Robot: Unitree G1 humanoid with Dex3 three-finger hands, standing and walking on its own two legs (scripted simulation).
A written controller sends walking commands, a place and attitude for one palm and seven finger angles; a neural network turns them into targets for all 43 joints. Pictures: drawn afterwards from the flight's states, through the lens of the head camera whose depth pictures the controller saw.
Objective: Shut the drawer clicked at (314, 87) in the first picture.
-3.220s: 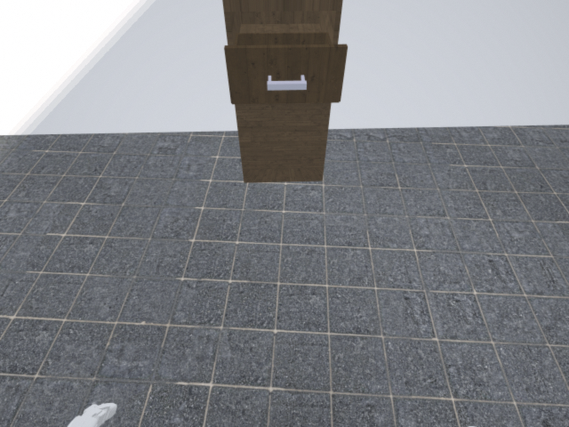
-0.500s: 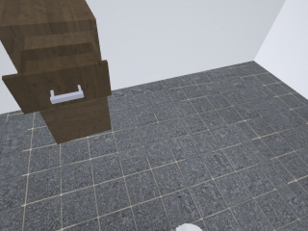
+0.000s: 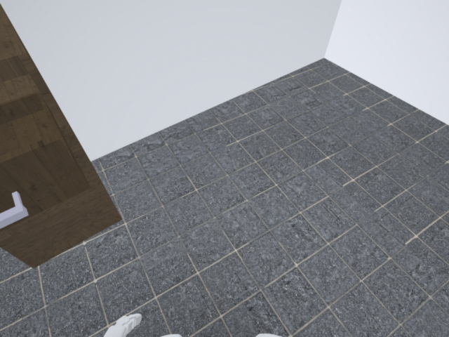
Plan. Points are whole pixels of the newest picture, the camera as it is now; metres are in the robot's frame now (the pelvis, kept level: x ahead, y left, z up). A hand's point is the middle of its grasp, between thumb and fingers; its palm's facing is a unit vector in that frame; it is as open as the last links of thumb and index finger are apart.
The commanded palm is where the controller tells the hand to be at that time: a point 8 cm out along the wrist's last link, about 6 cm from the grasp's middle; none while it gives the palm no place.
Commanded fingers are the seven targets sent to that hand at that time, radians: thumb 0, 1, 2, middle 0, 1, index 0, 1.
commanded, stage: turn to face it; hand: left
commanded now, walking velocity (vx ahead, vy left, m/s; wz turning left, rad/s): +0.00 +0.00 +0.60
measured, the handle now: out of the picture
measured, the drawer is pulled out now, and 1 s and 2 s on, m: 0.30 0.30 0.30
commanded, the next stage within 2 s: take the last steps up to it in 0.92 s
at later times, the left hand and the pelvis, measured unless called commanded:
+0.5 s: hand out of the picture -0.01 +0.27 -0.16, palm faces +0.34 -0.91 -0.23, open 7.4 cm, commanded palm none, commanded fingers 0.00 0.90 0.90 -0.20 -0.30 -0.20 -0.30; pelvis +0.01 +0.05 +0.01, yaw +17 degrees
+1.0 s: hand out of the picture -0.05 +0.16 -0.13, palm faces +0.53 -0.80 -0.27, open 7.4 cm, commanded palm none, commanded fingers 0.00 0.90 0.90 -0.20 -0.30 -0.20 -0.30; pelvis -0.01 -0.03 +0.02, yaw +31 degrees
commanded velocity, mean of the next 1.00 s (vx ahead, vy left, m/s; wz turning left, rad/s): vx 0.00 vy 0.00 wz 0.46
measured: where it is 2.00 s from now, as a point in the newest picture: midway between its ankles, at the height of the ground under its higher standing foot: outside the picture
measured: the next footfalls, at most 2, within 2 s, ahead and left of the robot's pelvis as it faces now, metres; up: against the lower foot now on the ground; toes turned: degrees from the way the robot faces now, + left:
left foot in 0.32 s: +0.05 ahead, +0.16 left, +0.00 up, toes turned +21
right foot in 0.80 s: +0.08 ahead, -0.09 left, +0.00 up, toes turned +22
